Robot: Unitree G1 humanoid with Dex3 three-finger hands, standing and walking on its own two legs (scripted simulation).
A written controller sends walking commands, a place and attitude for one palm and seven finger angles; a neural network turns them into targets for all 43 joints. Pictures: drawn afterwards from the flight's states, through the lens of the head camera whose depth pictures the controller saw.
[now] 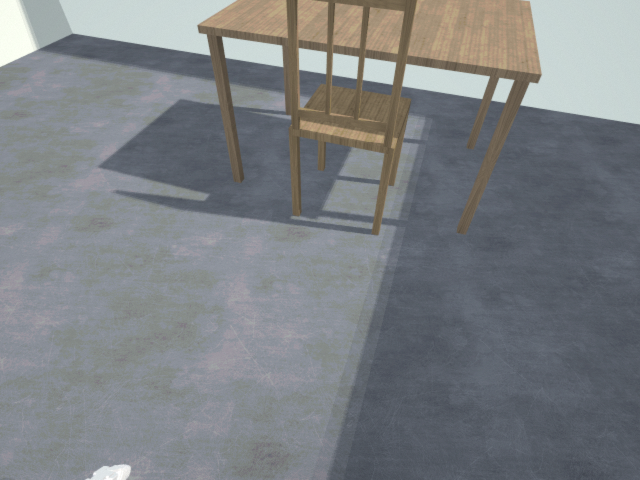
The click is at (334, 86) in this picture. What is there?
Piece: chair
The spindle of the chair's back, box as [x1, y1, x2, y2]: [325, 2, 334, 114]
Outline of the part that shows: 328,2 325,113 329,114 330,112 334,3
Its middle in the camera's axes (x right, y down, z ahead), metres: +0.03 -0.57 +1.26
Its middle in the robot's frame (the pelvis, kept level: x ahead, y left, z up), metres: +1.33 +0.03 -0.05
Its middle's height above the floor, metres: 0.72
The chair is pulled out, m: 0.00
